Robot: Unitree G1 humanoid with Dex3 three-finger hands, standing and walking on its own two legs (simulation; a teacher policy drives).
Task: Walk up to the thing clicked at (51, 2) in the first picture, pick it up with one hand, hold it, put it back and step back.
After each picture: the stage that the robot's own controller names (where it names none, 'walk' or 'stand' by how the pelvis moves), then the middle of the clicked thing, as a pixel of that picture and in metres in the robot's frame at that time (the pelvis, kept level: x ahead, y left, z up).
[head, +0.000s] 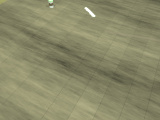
stand; (51, 3) +2.28 +0.43 -0.72
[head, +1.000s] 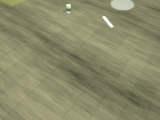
walk; (68, 8) +2.15 +0.17 -0.70
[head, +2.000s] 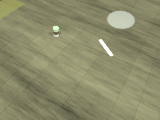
walk; (56, 31) +1.49 +0.21 -0.71
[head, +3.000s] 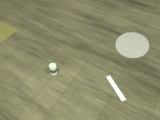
walk; (53, 69) +0.94 +0.22 -0.71
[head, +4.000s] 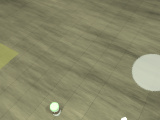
walk; (55, 109) +0.54 +0.24 -0.70
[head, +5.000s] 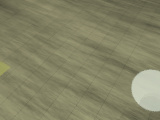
stand; out of the picture +0.37 +0.22 -0.72
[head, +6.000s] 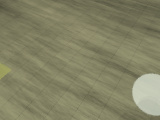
stand; out of the picture +0.36 +0.21 -0.73
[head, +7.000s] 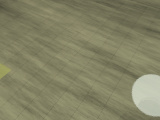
stand; out of the picture +0.36 +0.21 -0.73
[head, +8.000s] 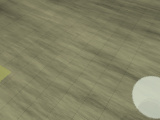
stand; out of the picture +0.35 +0.21 -0.73
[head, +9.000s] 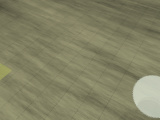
go down; out of the picture +0.35 +0.21 -0.73
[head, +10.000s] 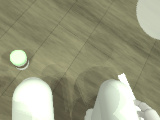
go down; (20, 60) +0.43 +0.25 -0.34
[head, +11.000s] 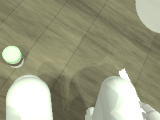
approach; (14, 57) +0.42 +0.27 -0.29
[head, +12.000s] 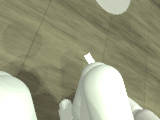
close in; out of the picture +0.39 +0.31 -0.22
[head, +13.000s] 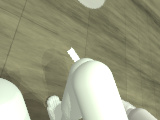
close; out of the picture +0.39 +0.32 -0.21
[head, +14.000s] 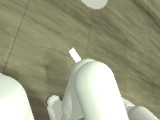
lift; out of the picture +0.37 +0.30 -0.22
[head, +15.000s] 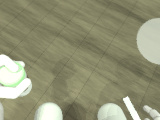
lift; (16, 80) +0.33 +0.21 -0.01
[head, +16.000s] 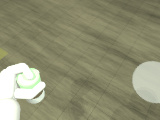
hold; (31, 86) +0.33 +0.17 +0.01
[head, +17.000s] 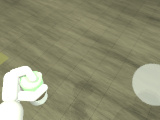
hold; (34, 88) +0.33 +0.17 +0.01
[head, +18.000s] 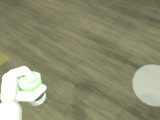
hold; (33, 89) +0.33 +0.17 +0.01
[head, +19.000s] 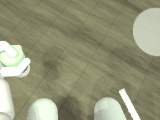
crouch; (16, 62) +0.40 +0.22 -0.07
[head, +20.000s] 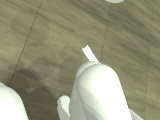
lower; out of the picture +0.40 +0.32 -0.21
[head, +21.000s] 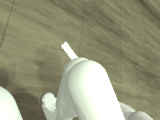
lower; out of the picture +0.41 +0.33 -0.22
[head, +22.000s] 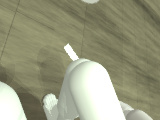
lower; out of the picture +0.40 +0.33 -0.22
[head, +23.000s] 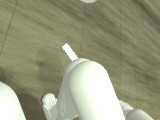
lower; out of the picture +0.41 +0.33 -0.22
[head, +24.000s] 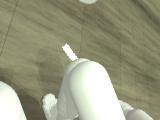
loosen; out of the picture +0.40 +0.33 -0.22
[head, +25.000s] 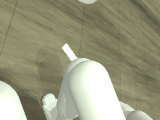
withdraw; out of the picture +0.40 +0.32 -0.22
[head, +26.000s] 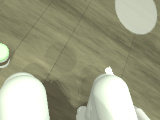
stand; out of the picture +0.42 +0.29 -0.27
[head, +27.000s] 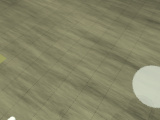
stand; out of the picture +0.39 +0.19 -0.64
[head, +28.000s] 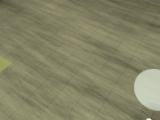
stand; out of the picture +0.40 +0.21 -0.67
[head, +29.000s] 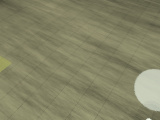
stand; out of the picture +0.39 +0.20 -0.67
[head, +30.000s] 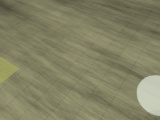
stand; out of the picture +0.41 +0.19 -0.72
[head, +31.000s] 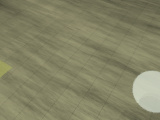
stand; out of the picture +0.36 +0.21 -0.73
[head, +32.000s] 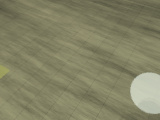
walk; out of the picture +0.37 +0.22 -0.73
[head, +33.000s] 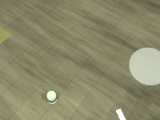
walk; (51, 97) +0.51 +0.18 -0.71
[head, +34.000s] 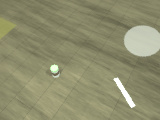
walk; (55, 71) +0.78 +0.25 -0.69
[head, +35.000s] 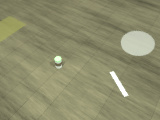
stand; (58, 62) +1.01 +0.22 -0.70
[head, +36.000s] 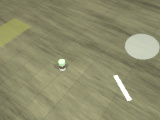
stand; (62, 65) +1.00 +0.19 -0.72
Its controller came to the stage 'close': yes
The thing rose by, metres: 0.71
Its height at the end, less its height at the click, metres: +0.00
